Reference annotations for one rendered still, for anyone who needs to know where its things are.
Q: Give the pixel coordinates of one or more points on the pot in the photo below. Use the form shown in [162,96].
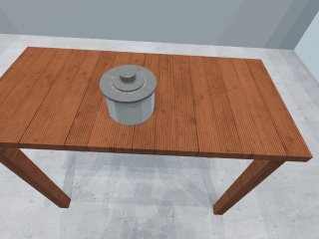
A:
[131,114]

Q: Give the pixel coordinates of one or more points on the table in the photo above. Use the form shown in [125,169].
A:
[213,107]

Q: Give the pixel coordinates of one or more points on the knob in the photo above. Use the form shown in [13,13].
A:
[127,75]

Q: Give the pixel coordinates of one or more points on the lid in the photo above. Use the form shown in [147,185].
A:
[133,92]

